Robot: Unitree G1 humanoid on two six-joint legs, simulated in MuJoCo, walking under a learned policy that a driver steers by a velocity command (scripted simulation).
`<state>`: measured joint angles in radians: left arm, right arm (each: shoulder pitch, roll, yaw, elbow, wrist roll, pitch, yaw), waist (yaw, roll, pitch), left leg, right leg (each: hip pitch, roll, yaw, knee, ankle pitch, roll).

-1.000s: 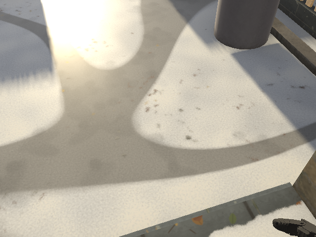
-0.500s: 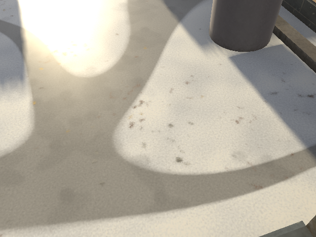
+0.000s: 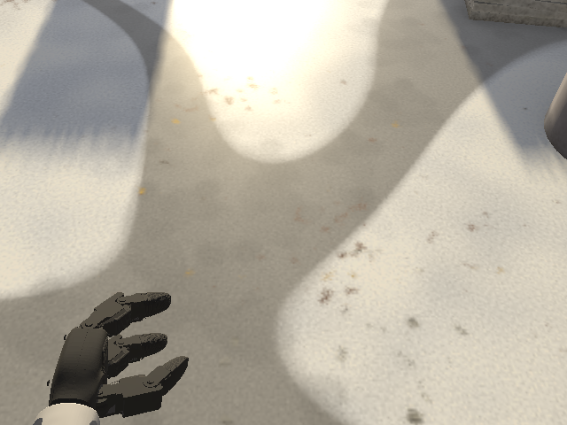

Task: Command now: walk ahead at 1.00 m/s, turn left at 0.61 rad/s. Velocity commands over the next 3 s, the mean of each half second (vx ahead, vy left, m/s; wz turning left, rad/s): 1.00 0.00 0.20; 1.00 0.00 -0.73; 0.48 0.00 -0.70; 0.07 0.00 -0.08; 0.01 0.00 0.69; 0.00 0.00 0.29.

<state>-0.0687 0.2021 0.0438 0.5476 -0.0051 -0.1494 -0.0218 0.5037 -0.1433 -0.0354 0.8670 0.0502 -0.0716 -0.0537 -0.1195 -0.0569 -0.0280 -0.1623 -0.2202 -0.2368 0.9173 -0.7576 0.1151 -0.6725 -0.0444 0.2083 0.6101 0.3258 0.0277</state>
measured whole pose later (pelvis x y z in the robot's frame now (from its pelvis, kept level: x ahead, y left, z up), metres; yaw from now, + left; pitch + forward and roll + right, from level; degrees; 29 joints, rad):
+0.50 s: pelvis +0.44 -0.01 -0.09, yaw +4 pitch +3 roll -1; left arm 0.60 0.19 0.03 0.94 -0.03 -0.09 0.00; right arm -0.15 -0.21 0.00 0.57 0.01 -0.12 0.03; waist 0.16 0.00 0.00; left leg -0.57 0.01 -0.04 0.52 -0.02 0.06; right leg 0.10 0.04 0.15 0.37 -0.48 -0.04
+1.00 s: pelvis +0.87 -0.05 -0.11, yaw -19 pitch -1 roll +2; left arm 0.12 0.31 0.06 0.62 -0.04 -0.03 -0.06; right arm 0.36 -0.28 -0.06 0.84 0.00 -0.07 -0.01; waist -0.01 -0.02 0.07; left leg 0.12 0.05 0.19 0.90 -0.44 -0.04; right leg -0.58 0.05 -0.10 0.75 -0.20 -0.18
